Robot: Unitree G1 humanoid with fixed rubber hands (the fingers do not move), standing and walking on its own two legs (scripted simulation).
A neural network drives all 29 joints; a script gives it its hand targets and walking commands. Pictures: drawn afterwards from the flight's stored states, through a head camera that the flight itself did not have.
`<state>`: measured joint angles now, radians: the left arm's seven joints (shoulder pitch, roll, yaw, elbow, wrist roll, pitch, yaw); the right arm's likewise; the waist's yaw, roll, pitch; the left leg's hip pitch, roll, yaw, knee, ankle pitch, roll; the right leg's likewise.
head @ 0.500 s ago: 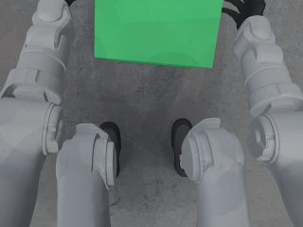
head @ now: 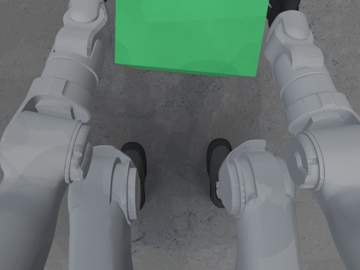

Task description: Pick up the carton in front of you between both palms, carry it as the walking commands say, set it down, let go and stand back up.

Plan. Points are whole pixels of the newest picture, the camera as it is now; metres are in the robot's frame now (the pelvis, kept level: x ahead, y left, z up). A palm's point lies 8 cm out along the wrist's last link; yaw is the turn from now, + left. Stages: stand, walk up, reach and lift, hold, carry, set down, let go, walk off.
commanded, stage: reach and lift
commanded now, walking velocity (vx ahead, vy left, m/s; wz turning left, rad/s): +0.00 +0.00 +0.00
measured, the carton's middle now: (186, 18) +0.53 -0.02 -0.25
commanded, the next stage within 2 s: none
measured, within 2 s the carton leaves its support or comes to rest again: leaves its support in 0.26 s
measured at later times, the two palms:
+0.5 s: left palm out of the picture +0.54 +0.13 -0.08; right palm out of the picture +0.52 -0.17 -0.09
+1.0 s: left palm out of the picture +0.49 +0.14 +0.09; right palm out of the picture +0.48 -0.16 +0.08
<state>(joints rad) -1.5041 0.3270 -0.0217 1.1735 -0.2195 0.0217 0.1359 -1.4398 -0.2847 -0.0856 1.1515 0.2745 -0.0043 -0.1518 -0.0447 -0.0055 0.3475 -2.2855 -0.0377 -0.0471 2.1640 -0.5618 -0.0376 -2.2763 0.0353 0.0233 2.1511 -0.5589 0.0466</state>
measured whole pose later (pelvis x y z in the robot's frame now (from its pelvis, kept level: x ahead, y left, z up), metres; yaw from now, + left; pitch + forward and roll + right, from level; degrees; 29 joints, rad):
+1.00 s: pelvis +0.01 +0.00 +0.14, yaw +1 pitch +42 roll +0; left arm -0.97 0.00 0.42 0.67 0.18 0.36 0.05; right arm -0.95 0.02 -0.46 0.65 -0.17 0.37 -0.07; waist -0.03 0.02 -0.18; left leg -1.92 -0.11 -0.09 1.70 -0.51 -0.06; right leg -1.92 0.10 0.09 1.70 -0.50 0.07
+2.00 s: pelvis +0.11 -0.01 +0.39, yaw +1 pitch +5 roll +0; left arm -0.23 -0.14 0.25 0.41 0.19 0.47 0.03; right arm -0.23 0.14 -0.26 0.41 -0.18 0.48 -0.05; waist 0.01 0.00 -0.13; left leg -0.36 -0.05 -0.15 0.56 -0.28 -0.02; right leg -0.36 0.06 0.14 0.56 -0.28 0.01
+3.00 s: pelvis +0.11 +0.00 +0.40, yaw +1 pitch -4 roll +0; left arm -0.21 -0.14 0.19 0.24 0.25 0.68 -0.01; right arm -0.21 0.14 -0.20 0.25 -0.24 0.68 -0.01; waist 0.00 0.00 -0.02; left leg -0.07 -0.04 -0.15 0.35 -0.21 -0.01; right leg -0.08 0.04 0.13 0.36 -0.21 0.01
